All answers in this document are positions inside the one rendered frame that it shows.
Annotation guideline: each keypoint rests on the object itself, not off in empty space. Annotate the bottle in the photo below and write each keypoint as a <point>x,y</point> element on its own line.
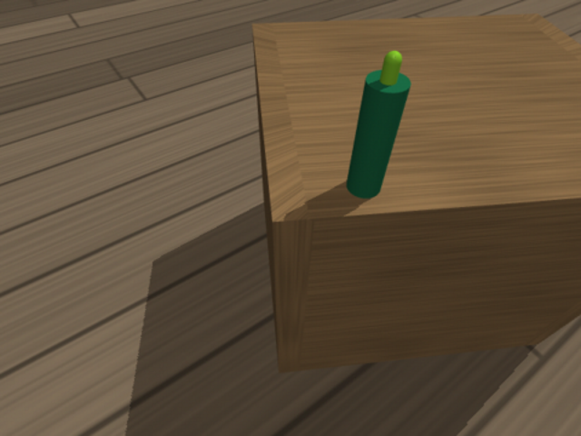
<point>384,96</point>

